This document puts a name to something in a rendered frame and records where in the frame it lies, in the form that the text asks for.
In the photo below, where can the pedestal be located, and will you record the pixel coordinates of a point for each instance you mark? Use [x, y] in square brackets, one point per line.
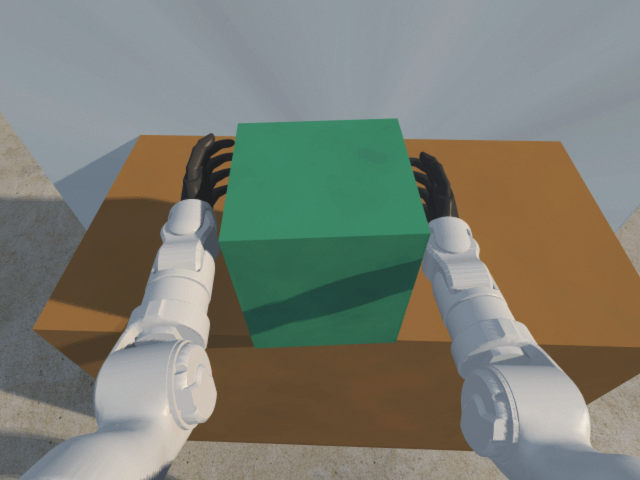
[546, 243]

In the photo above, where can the left robot hand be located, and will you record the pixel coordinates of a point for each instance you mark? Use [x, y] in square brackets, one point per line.
[199, 181]

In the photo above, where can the robot right upper arm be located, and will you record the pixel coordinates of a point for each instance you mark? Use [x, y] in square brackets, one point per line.
[531, 421]

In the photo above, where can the right robot hand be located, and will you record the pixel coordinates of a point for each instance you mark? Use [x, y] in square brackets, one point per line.
[438, 195]

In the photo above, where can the carton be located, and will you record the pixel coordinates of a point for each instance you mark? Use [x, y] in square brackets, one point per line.
[323, 231]

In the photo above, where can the robot left upper arm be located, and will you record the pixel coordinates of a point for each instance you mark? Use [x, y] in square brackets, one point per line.
[148, 400]

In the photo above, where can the robot left forearm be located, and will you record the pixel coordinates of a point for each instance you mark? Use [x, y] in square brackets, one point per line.
[179, 287]

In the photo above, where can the robot right forearm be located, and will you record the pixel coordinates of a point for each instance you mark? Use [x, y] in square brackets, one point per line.
[481, 326]

